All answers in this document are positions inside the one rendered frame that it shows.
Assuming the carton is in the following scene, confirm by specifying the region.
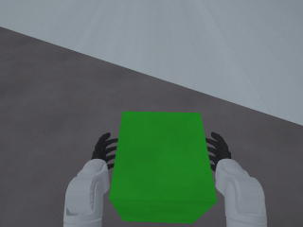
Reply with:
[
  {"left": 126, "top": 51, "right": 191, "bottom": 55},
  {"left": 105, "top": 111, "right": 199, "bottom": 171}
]
[{"left": 109, "top": 111, "right": 217, "bottom": 224}]

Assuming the left robot forearm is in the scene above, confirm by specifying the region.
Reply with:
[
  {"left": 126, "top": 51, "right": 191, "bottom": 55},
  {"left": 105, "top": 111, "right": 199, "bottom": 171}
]
[{"left": 63, "top": 159, "right": 110, "bottom": 227}]

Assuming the robot right hand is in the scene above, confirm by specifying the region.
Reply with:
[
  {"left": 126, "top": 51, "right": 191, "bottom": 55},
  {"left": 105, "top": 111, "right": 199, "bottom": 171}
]
[{"left": 205, "top": 132, "right": 231, "bottom": 172}]

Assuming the robot left hand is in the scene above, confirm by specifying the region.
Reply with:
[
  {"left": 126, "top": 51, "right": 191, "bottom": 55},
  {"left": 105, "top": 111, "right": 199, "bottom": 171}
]
[{"left": 91, "top": 132, "right": 118, "bottom": 170}]

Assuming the right robot forearm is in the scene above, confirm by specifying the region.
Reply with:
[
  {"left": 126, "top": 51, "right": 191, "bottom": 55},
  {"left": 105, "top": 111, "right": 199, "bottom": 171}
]
[{"left": 215, "top": 158, "right": 267, "bottom": 227}]

